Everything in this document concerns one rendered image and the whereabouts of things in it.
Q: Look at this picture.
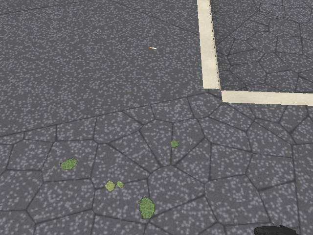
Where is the right robot hand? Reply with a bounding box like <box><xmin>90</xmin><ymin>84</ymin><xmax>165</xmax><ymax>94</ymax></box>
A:
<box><xmin>253</xmin><ymin>225</ymin><xmax>299</xmax><ymax>235</ymax></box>

